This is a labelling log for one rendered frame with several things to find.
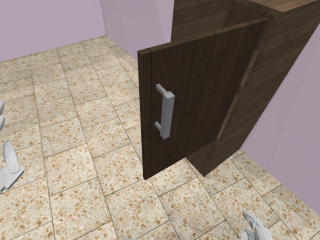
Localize left robot hand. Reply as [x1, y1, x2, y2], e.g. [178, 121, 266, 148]
[0, 99, 25, 194]

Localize right robot hand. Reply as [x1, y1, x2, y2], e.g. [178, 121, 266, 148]
[238, 210, 273, 240]

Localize handle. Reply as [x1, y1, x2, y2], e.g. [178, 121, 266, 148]
[154, 84, 175, 139]

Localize cupboard door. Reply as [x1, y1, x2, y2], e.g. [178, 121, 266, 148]
[137, 17, 269, 180]

